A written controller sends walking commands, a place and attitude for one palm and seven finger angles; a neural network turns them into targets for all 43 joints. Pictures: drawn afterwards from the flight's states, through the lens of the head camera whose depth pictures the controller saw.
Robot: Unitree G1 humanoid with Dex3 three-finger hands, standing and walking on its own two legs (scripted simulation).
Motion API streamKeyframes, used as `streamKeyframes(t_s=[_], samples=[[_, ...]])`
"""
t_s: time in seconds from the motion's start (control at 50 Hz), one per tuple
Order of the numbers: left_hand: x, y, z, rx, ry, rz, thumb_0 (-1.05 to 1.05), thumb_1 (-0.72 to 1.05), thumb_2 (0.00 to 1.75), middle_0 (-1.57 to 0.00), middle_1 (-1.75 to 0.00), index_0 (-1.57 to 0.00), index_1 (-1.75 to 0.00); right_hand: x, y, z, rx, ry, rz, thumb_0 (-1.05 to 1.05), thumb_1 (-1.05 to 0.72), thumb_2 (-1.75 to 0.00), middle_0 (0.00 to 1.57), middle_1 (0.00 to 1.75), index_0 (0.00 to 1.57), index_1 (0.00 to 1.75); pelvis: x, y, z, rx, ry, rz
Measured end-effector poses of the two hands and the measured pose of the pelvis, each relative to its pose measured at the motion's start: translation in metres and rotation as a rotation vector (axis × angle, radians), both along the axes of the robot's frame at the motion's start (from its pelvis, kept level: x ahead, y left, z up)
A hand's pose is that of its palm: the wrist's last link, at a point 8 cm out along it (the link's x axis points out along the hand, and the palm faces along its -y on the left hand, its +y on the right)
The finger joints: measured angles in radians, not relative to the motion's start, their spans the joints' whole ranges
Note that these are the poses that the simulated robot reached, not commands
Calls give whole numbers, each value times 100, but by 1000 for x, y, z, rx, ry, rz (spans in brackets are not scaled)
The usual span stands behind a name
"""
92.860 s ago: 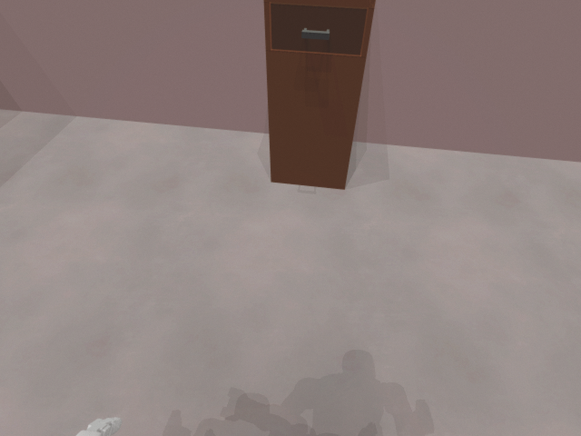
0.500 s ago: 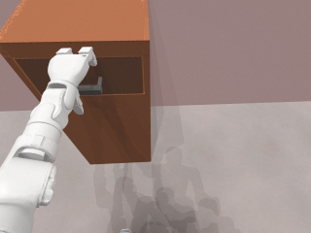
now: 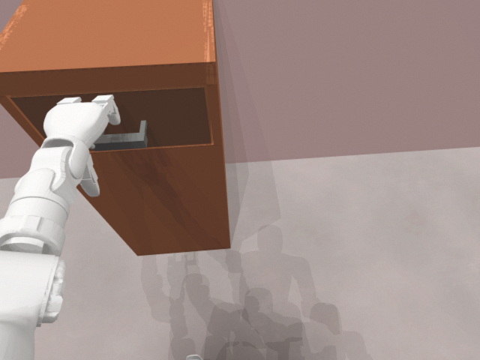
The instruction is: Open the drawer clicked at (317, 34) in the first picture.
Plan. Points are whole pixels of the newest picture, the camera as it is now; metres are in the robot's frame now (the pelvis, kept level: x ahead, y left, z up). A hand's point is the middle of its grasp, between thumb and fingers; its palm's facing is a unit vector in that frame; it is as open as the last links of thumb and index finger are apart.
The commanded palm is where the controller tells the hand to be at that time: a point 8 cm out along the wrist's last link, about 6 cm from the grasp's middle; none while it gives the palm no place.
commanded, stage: move the hooked fingers above the handle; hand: left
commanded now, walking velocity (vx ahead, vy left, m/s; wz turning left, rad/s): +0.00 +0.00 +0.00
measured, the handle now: (121, 134) +0.54 +0.22 +0.03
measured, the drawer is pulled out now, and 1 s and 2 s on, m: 0.00 0.00 0.00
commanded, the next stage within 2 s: lower the fingers behind the handle in 0.40 s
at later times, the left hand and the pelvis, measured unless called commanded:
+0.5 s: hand (102, 135) +0.48 +0.22 +0.08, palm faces -0.10 -0.03 -1.00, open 13.7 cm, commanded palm +0.47 +0.23 +0.14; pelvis +0.01 +0.01 +0.00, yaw +0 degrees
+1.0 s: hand (106, 143) +0.49 +0.23 +0.05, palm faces -0.03 -0.03 -1.00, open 13.6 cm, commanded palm +0.48 +0.23 +0.10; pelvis +0.01 +0.01 -0.01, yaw +0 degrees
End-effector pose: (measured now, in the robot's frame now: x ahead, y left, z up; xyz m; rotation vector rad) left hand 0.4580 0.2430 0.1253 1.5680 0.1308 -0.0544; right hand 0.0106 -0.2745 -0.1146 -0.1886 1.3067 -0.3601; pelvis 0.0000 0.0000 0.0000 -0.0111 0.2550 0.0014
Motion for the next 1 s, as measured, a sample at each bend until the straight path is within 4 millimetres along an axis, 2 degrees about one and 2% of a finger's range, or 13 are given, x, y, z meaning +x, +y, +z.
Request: streamKeyframes(t_s=[0.1,0.22,0.38,0.46,0.64,0.78,1.0], samples=[[1,-9,6,-29,-100,-83,0,-49,30,-32,-120,-32,-120,-4,-6,1,-22,60,13,1,-91,-90,20,30,21,30,6,4,-2,-8,11,19],[13,-20,16,-51,-170,-41,0,-49,30,-38,-125,-35,-124,10,1,-1,5,33,12,1,-91,-90,20,30,20,30,11,10,-2,-10,14,16],[14,-27,23,-10,-112,33,0,-49,30,-36,-124,-36,-126,35,26,-7,84,-62,16,1,-91,-90,20,30,20,30,10,13,2,-2,-12,-2],[12,-24,17,-13,-44,48,0,-49,30,-34,-122,-33,-123,41,32,-5,92,-95,16,1,-91,-90,20,30,21,30,8,12,3,1,-23,-7],[3,-15,-3,-33,-39,-40,0,-49,30,-32,-121,-32,-120,28,20,-3,40,-45,25,0,-91,-90,21,30,21,30,8,11,0,-2,-7,-1],[7,-9,-15,-30,-90,-23,0,-49,30,-32,-120,-31,-120,14,8,-4,11,22,20,1,-91,-90,20,30,21,30,9,11,-4,-8,26,8],[14,-14,-17,-23,-90,30,0,-49,30,-33,-121,-34,-125,10,15,-9,39,40,5,1,-91,-90,20,30,20,30,12,11,-6,-10,36,9]])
